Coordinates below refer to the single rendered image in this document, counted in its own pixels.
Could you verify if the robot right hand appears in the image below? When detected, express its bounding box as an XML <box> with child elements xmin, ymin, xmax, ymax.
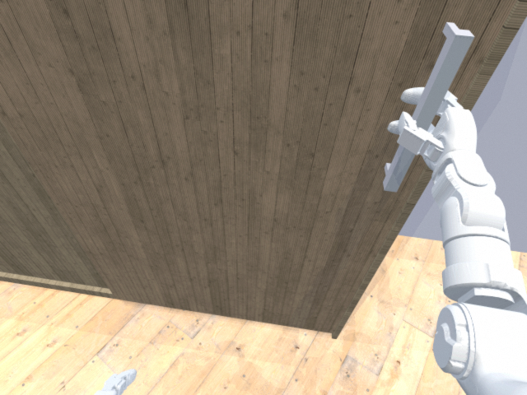
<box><xmin>387</xmin><ymin>87</ymin><xmax>477</xmax><ymax>171</ymax></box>

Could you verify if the handle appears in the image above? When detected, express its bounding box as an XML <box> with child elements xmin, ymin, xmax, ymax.
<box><xmin>383</xmin><ymin>22</ymin><xmax>474</xmax><ymax>192</ymax></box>

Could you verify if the robot left hand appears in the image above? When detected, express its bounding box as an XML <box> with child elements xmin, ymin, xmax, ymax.
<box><xmin>94</xmin><ymin>369</ymin><xmax>137</xmax><ymax>395</ymax></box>

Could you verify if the right robot forearm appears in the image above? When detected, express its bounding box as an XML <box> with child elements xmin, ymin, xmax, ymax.
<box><xmin>431</xmin><ymin>150</ymin><xmax>527</xmax><ymax>315</ymax></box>

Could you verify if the robot right upper arm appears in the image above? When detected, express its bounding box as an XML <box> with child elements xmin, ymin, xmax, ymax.
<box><xmin>432</xmin><ymin>302</ymin><xmax>527</xmax><ymax>395</ymax></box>

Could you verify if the wardrobe door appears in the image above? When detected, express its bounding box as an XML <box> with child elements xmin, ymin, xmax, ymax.
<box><xmin>0</xmin><ymin>119</ymin><xmax>109</xmax><ymax>289</ymax></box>
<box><xmin>0</xmin><ymin>0</ymin><xmax>517</xmax><ymax>333</ymax></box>

